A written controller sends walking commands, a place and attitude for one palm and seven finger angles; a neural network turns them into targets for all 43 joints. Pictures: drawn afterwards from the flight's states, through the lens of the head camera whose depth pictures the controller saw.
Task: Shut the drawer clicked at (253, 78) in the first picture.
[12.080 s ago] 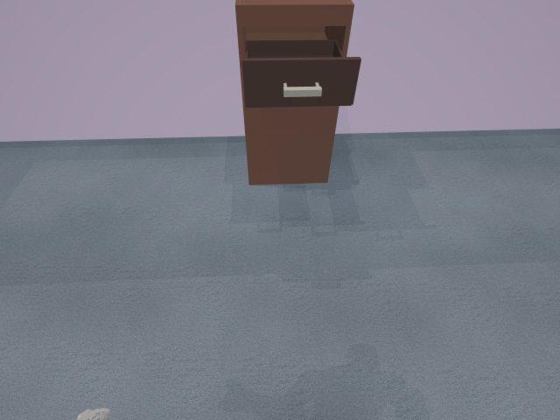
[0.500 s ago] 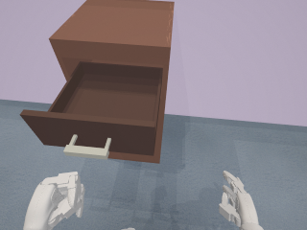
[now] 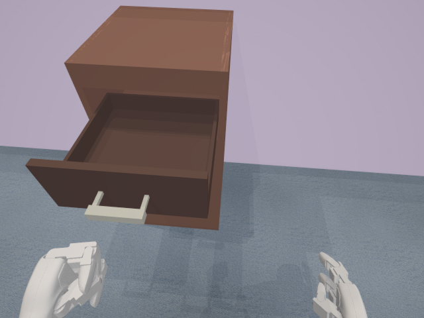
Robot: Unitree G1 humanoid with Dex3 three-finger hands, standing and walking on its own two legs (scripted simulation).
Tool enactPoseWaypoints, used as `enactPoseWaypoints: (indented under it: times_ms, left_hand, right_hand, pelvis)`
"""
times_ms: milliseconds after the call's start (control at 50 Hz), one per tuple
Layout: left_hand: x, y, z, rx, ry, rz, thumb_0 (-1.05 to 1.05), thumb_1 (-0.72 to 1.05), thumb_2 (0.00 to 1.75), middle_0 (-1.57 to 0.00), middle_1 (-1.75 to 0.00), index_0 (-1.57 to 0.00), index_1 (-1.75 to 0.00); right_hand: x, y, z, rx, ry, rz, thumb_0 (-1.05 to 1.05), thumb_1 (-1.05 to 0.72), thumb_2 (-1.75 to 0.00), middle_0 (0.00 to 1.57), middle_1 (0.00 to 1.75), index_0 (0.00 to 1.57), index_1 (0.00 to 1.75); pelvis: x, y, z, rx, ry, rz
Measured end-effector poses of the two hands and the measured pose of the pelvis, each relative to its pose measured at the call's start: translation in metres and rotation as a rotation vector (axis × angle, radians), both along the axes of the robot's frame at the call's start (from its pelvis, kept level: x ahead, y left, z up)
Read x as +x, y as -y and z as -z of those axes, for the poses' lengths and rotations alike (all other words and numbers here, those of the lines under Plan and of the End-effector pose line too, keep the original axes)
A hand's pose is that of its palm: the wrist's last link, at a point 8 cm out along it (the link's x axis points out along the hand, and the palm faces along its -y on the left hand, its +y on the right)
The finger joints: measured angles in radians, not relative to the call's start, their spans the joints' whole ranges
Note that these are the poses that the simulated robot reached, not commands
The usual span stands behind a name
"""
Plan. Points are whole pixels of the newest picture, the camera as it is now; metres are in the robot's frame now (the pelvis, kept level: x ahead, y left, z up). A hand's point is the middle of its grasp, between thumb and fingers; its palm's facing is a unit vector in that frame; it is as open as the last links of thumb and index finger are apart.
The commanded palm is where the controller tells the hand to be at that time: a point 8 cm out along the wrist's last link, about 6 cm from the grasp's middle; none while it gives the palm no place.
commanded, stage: raise the hand and make a fist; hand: left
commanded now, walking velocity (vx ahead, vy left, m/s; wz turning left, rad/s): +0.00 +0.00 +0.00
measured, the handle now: (119, 206) +0.34 +0.23 -0.01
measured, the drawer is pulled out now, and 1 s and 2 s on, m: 0.29 0.29 0.28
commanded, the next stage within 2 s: bring the fist close to the handle in 0.06 s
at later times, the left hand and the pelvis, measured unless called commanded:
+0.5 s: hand (113, 269) +0.19 +0.18 +0.05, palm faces +0.01 -1.00 -0.07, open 3.3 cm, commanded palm +0.16 +0.24 +0.05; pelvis +0.00 -0.01 -0.01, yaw +0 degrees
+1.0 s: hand (122, 260) +0.22 +0.19 +0.01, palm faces -0.02 -1.00 -0.05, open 3.3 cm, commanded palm +0.20 +0.24 +0.00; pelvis -0.01 +0.00 -0.04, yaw +0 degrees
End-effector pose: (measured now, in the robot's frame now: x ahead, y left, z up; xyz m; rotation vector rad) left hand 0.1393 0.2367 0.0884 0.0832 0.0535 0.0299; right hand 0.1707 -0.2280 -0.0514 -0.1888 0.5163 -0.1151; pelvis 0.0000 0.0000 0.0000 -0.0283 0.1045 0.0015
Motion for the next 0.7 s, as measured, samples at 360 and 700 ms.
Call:
enactPoseWaypoints:
  times_ms: [360, 700]
  left_hand:
    - [0.015, 0.005, 0.016, -0.013, -0.015, 0.003, 0.01, 0.9, 0.9, -1.4, -1.6, -1.4, -1.6]
    - [0.039, -0.004, 0.049, -0.021, -0.019, 0.014, 0.02, 0.9, 0.9, -1.4, -1.6, -1.39, -1.6]
  right_hand:
    - [0.0, 0.005, 0.007, 0.0, -0.008, -0.018, 0.01, -0.9, -0.9, 0.2, 0.3, 0.2, 0.3]
    - [-0.01, 0.018, 0.031, -0.034, -0.104, 0.013, 0.01, -0.9, -0.9, 0.2, 0.3, 0.2, 0.3]
  pelvis:
    - [-0.004, 0.008, 0.002, 0.006, -0.016, -0.007]
    - [-0.004, 0.009, 0.017, 0.006, -0.088, 0.0]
